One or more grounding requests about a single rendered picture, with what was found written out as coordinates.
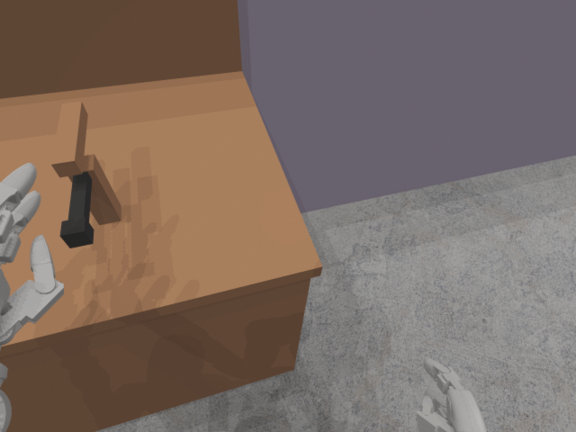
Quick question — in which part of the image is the robot left hand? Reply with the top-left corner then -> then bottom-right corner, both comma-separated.
0,163 -> 64,350

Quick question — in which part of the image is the robot right hand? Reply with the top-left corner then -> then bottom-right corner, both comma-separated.
417,358 -> 487,432

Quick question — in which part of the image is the counter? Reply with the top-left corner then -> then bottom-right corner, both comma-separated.
0,0 -> 322,432

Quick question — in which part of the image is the tap lever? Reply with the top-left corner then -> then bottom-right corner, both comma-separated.
60,172 -> 94,248

